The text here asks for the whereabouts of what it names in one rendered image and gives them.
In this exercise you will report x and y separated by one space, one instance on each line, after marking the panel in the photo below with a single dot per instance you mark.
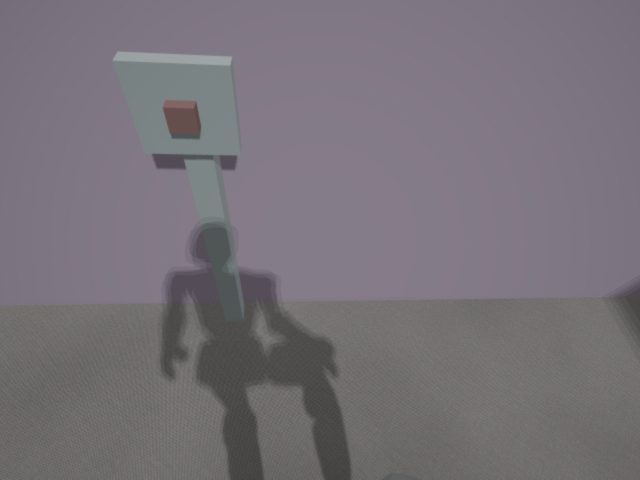
147 80

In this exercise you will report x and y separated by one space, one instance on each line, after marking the button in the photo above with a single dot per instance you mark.
182 116

